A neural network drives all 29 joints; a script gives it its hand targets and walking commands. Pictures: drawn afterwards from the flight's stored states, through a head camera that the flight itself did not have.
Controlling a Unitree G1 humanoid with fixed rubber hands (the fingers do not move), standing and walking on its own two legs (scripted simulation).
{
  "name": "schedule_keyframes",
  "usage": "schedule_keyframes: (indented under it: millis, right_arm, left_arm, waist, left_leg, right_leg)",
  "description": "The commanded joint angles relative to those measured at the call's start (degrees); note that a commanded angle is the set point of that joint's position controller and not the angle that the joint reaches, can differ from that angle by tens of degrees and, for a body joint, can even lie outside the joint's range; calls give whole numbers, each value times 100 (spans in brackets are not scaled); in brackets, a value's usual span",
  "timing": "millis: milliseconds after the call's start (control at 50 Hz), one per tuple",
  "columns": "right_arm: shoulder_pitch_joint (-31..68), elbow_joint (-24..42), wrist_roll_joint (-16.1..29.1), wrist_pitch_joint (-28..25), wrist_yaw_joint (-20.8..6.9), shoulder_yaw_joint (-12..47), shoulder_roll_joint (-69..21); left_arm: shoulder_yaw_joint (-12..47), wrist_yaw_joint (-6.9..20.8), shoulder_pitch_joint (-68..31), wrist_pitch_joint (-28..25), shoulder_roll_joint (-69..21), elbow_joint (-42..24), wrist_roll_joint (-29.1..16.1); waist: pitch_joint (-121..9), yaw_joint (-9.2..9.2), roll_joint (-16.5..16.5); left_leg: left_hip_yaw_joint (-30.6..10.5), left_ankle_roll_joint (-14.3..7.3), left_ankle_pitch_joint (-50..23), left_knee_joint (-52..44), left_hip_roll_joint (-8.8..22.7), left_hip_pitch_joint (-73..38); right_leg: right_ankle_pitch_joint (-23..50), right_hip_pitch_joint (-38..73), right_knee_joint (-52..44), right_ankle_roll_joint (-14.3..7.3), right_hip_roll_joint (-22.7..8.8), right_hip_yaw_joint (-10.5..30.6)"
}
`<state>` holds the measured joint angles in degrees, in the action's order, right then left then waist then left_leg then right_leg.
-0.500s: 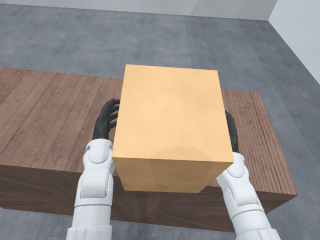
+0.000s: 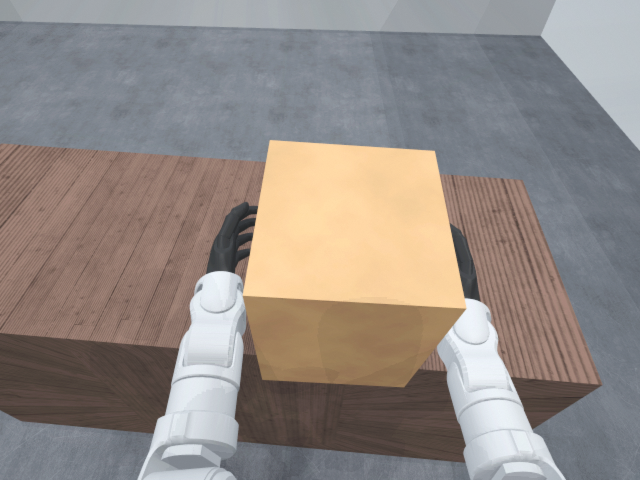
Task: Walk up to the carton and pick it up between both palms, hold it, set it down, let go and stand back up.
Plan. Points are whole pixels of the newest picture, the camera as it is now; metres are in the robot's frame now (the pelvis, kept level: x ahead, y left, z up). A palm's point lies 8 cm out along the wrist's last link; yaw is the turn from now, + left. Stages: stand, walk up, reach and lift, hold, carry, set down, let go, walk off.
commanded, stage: set down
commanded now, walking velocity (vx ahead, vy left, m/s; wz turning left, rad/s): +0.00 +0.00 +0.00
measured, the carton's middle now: (342, 273) +0.37 -0.04 +0.05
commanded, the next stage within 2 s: none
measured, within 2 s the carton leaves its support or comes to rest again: rests again in 1.10 s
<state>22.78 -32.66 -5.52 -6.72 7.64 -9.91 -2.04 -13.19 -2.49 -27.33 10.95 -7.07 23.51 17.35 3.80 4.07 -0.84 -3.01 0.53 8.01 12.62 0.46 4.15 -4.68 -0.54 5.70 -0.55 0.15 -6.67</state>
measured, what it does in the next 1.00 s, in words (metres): stands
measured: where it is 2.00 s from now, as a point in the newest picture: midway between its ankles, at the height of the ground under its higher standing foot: outside the picture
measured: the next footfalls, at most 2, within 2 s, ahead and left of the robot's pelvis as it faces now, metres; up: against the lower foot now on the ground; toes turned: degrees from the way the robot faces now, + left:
none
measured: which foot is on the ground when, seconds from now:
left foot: down 0.00-1.00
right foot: down 0.00-1.00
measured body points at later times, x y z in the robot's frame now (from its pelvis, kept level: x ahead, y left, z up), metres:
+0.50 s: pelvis +0.00 +0.00 +0.00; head +0.05 -0.01 +0.45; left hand +0.41 +0.10 +0.04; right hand +0.37 -0.19 +0.03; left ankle -0.01 +0.12 -0.75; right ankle -0.02 -0.11 -0.75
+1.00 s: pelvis +0.00 +0.00 -0.01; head +0.10 -0.02 +0.43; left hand +0.43 +0.08 +0.00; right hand +0.38 -0.21 -0.01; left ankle -0.01 +0.12 -0.75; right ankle -0.02 -0.11 -0.75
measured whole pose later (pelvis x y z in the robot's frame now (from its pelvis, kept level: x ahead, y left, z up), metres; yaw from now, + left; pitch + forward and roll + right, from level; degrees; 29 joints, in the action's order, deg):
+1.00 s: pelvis +0.00 +0.00 -0.01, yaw +0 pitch +20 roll +0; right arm 34.7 -50.3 -26.8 -18.5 4.2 -30.6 -4.7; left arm -25.4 -5.1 -41.5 -13.2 -4.9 58.4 19.9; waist -8.5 4.7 3.6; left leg -2.9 0.9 2.8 9.0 0.5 26.6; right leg -0.7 -24.2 4.5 -1.2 0.3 -5.9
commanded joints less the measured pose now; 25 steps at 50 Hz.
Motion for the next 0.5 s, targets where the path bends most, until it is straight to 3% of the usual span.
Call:
schedule_keyframes:
  millis: [0,100,260,400,420,480]
  right_arm:
    - [3918,1111,-266,-714,-594,1823,-2549]
    - [4101,492,-640,-811,-681,1322,-2575]
    - [4417,-128,-1202,-1077,-769,888,-2799]
    - [4507,-559,-1539,-1204,-833,713,-3090]
    - [4597,-646,-1537,-1261,-862,381,-3100]
    - [4626,-725,-1694,-1333,-892,331,-3110]
  left_arm:
    - [2013,764,-3083,-700,-2512,-469,-154]
    - [1700,759,-3419,-1036,-2519,275,-69]
    - [1418,686,-3943,-1681,-2709,1149,39]
    - [1168,596,-4100,-2119,-2962,1809,88]
    - [1079,552,-4209,-2193,-3005,1804,173]
    - [996,482,-4272,-2362,-3016,2054,253]
  waist:
    - [-3424,-28,44]
    - [-3445,54,105]
    - [-3919,120,132]
    - [-4295,121,111]
    - [-4491,333,182]
    - [-4598,275,157]
  left_leg:
    - [126,127,-1731,-85,-236,268]
    - [115,131,-1427,-163,-218,406]
    - [69,196,-1582,-97,-161,444]
    - [34,157,-1899,-48,-153,687]
    - [-89,235,-2028,-28,-144,350]
    - [-89,273,-2210,51,-132,199]
  right_leg:
    - [3401,2165,774,344,109,149]
    - [3040,1820,723,322,111,114]
    - [2901,1421,668,269,146,83]
    - [3250,1363,723,253,127,144]
    - [3361,1051,655,220,157,68]
    - [3402,791,617,204,177,86]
